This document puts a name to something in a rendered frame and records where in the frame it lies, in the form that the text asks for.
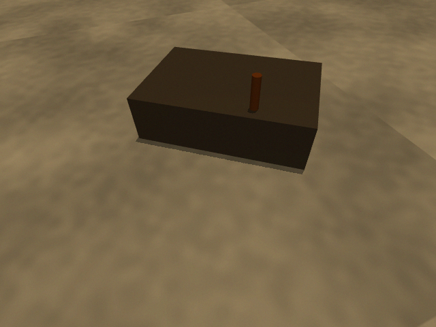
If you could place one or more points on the can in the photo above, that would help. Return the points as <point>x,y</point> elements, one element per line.
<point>255,91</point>

